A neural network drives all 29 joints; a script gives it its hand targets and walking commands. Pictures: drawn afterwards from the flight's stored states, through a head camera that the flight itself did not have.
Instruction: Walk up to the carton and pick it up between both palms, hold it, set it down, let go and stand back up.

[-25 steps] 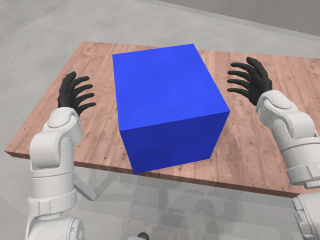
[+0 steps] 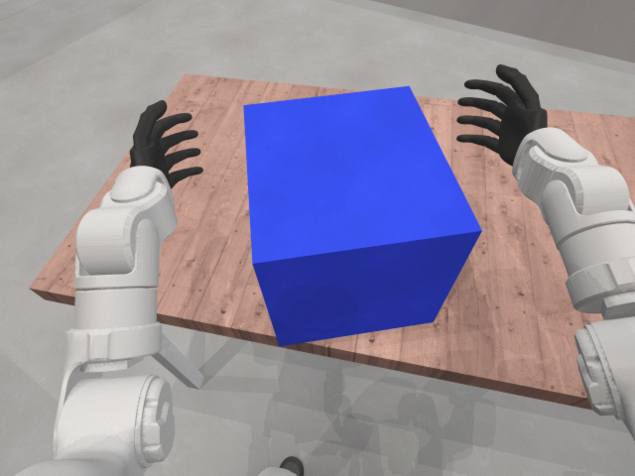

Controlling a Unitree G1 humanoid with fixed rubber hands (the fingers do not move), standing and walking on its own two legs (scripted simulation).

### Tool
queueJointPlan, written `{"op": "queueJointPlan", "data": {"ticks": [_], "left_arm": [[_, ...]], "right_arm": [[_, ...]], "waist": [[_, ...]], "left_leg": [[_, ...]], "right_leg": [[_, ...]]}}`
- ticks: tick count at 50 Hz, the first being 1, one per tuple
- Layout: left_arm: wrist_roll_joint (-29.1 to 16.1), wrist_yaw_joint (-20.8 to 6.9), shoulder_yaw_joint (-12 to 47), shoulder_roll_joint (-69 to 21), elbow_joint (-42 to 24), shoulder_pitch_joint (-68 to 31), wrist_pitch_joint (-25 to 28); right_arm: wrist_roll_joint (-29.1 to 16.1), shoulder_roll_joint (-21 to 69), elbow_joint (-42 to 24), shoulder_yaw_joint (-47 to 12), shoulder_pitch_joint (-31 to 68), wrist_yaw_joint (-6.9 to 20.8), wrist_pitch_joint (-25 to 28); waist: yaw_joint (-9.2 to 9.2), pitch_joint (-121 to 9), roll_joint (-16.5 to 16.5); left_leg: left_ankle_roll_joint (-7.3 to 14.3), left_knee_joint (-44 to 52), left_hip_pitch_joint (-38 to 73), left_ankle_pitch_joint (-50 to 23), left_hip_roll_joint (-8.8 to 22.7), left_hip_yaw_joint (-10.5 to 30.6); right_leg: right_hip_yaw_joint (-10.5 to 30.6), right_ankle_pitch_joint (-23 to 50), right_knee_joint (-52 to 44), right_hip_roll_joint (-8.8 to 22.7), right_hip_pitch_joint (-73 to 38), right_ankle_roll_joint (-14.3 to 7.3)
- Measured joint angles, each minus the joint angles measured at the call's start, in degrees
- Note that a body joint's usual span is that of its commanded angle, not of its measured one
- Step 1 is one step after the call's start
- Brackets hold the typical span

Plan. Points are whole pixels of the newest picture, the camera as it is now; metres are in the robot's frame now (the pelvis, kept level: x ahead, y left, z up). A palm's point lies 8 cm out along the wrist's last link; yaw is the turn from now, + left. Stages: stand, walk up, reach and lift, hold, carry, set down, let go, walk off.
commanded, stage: reach and lift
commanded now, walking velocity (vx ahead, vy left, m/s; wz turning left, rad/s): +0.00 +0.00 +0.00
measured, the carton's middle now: (342, 219) +0.43 +0.09 +0.04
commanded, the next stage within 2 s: none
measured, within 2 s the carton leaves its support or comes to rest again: neither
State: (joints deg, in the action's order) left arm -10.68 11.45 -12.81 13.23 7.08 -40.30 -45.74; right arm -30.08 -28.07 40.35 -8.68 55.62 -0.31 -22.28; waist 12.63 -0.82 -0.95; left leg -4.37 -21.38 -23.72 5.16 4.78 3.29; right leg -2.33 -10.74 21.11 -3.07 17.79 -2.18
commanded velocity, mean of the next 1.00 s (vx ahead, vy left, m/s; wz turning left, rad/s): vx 0.00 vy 0.00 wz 0.00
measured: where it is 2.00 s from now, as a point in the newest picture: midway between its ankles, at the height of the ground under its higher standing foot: outside the picture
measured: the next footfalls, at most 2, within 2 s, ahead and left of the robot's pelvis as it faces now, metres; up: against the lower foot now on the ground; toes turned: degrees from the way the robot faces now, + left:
none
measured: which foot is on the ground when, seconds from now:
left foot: down 0.00-1.00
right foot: down 0.00-1.00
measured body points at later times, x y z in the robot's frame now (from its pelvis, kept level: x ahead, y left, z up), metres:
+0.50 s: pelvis -0.01 +0.01 -0.01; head +0.08 +0.01 +0.44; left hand +0.35 +0.28 +0.07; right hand +0.49 -0.07 +0.07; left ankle +0.05 +0.16 -0.74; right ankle -0.01 -0.10 -0.74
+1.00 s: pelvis +0.00 +0.01 +0.00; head +0.08 +0.01 +0.44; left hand +0.36 +0.26 +0.07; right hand +0.50 -0.06 +0.08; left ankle +0.05 +0.16 -0.74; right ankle -0.01 -0.10 -0.74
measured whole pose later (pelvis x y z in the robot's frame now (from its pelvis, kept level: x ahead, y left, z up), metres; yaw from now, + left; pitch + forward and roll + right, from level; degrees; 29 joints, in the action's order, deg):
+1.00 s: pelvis +0.00 +0.01 +0.00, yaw +0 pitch +15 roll -2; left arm -2.2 10.5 -9.9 0.4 21.7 -30.2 -15.3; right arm -17.7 -17.3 54.9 -3.5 50.1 0.7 -2.1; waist 13.8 -6.1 -1.3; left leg -3.4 -22.4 -32.3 4.8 4.6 3.0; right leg -2.1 -9.2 19.4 -3.0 24.9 -1.4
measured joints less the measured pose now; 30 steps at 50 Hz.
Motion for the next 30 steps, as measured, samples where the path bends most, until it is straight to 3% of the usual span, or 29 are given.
{"op": "queueJointPlan", "data": {"ticks": [11,21,30], "left_arm": [[4.09,-2.51,0.38,-5.14,5.16,7.19,11.09],[3.66,-0.79,2.96,-7.26,11.58,10.36,25.38],[3.99,-0.92,4.63,-8.27,15.76,7.29,28.16]], "right_arm": [[5.65,4.10,7.09,2.36,-3.98,2.24,8.60],[11.39,8.21,10.50,5.42,-6.66,2.07,17.18],[11.78,8.73,13.91,5.89,-5.05,1.63,18.45]], "waist": [[0.31,1.00,0.29],[0.88,-2.24,0.12],[2.31,-5.70,-0.76]], "left_leg": [[0.23,0.55,0.07,-0.35,-0.28,0.05],[0.43,-1.39,-8.01,-0.90,-0.04,0.65],[0.94,-1.64,-11.40,-1.17,0.00,0.08]], "right_leg": [[-0.09,0.25,-0.63,0.25,-0.24,0.21],[-0.59,1.18,0.24,-0.11,7.15,0.30],[-0.03,2.17,-0.59,-0.11,10.19,0.78]]}}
